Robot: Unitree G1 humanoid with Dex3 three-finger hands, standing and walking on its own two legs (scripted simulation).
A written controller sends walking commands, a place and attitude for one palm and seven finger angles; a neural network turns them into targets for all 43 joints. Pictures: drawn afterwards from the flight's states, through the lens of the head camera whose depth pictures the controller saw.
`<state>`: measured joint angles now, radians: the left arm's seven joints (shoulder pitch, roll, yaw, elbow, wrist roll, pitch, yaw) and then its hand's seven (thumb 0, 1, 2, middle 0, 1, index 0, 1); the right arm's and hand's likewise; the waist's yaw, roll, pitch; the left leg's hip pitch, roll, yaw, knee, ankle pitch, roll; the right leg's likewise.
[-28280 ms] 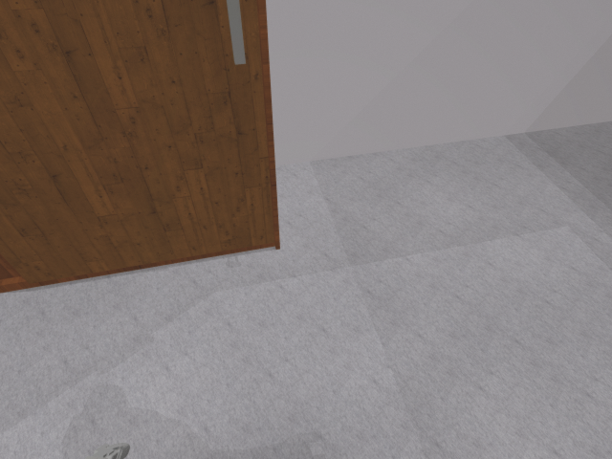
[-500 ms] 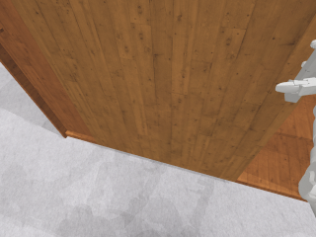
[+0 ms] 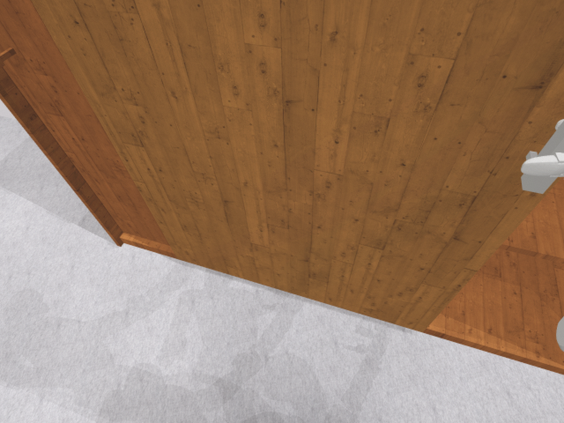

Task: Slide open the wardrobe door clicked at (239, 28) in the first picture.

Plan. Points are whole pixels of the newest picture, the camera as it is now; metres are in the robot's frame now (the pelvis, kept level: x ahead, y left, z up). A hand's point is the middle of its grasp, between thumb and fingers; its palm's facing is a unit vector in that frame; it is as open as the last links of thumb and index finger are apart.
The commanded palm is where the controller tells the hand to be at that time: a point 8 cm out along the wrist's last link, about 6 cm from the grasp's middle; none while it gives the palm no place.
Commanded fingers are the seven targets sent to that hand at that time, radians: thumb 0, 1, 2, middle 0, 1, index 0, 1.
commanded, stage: slip the hand off the handle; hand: right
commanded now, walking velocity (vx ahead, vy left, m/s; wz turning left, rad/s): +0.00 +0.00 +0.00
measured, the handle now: out of the picture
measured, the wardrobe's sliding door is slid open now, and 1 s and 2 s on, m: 0.63 0.62 0.62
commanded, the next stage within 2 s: draw the hand back to the body in 0.90 s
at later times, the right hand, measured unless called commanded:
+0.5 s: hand out of the picture +0.45 -0.34 +0.18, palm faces +0.41 +0.89 -0.19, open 14.2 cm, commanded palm +0.40 -0.37 +0.18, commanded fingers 0.00 0.55 -0.20 0.25 1.15 0.25 1.15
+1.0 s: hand out of the picture +0.35 -0.32 +0.18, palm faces +0.40 +0.90 -0.15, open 14.6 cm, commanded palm +0.31 -0.36 +0.18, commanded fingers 0.00 0.55 -0.20 0.25 1.15 0.25 1.15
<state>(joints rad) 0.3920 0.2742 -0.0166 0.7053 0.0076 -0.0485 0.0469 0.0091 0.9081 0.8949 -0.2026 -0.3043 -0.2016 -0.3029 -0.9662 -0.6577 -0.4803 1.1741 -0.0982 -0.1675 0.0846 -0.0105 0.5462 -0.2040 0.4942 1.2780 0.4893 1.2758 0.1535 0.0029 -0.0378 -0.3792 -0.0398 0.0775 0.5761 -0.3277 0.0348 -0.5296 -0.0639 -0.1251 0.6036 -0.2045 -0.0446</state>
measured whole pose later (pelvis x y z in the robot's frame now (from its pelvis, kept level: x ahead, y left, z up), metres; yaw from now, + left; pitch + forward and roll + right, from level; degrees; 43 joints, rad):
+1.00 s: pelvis +0.01 -0.01 +0.01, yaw -3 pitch +0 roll +1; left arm 0.17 0.24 -0.06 0.65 -0.05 -0.11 0.11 0.01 0.91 0.90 -0.20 -0.30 -0.20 -0.30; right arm -0.37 -0.46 -0.38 0.35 0.12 0.10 0.09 -0.01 0.55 -0.20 0.25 1.15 0.26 1.15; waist -0.04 -0.02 -0.03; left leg -0.16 -0.01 0.11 0.48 -0.33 0.02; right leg -0.34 -0.01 -0.09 0.52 -0.20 -0.05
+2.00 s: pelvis +0.02 +0.01 +0.02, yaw -1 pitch -5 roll +0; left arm 0.19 0.23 -0.02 0.70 0.00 -0.16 0.07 0.02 0.91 0.90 -0.20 -0.30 -0.20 -0.30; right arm 0.30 -0.33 -0.34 -0.21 0.09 -0.08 -0.11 0.00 -0.19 -0.56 0.23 0.71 0.23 0.72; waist -0.06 -0.06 0.01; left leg 0.02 -0.02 0.07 0.31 -0.26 0.04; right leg -0.14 -0.02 -0.12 0.36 -0.14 -0.03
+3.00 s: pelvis +0.00 +0.01 +0.01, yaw -1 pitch -1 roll +1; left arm 0.18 0.25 0.00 0.59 -0.02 -0.04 0.09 0.02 0.91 0.90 -0.20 -0.30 -0.20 -0.30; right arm 0.53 -0.38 -0.35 -0.42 0.07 -0.13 -0.12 0.02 -0.89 -0.90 0.21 0.30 0.21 0.30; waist -0.02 -0.07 -0.03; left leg -0.15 -0.04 0.08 0.46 -0.30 0.04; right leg -0.30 -0.05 -0.12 0.50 -0.18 -0.03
